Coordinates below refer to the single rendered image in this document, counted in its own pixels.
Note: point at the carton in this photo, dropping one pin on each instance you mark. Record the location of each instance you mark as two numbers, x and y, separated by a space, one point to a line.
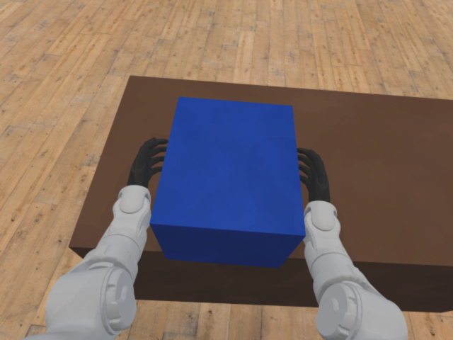
229 190

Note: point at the robot left forearm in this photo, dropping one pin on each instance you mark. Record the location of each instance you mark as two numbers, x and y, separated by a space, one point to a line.
123 242

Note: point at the pedestal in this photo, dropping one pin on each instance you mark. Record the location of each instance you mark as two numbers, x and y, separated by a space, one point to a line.
389 163

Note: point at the left robot hand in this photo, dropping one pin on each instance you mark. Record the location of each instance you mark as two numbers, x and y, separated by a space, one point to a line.
141 170

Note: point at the right robot hand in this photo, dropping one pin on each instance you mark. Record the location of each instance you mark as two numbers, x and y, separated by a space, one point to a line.
317 181

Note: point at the robot right upper arm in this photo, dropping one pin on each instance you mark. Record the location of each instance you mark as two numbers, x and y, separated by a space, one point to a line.
347 312

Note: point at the robot right forearm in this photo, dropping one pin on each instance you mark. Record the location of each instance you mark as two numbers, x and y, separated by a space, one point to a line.
326 258

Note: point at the robot left upper arm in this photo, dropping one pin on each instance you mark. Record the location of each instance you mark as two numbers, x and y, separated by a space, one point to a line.
95 304

